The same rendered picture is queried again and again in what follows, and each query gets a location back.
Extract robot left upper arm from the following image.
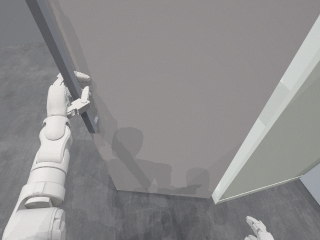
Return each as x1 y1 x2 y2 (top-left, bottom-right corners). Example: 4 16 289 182
5 207 66 240

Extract left robot forearm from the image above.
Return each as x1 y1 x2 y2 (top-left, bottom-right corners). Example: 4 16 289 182
2 115 73 240

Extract handle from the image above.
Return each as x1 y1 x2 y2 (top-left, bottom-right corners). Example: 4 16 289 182
25 0 99 134

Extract robot right hand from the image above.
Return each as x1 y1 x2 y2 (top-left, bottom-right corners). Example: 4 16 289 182
244 216 274 240

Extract fridge door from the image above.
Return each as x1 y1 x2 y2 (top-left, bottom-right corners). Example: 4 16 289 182
44 0 320 199

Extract robot left hand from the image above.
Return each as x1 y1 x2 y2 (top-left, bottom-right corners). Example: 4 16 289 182
46 71 92 119

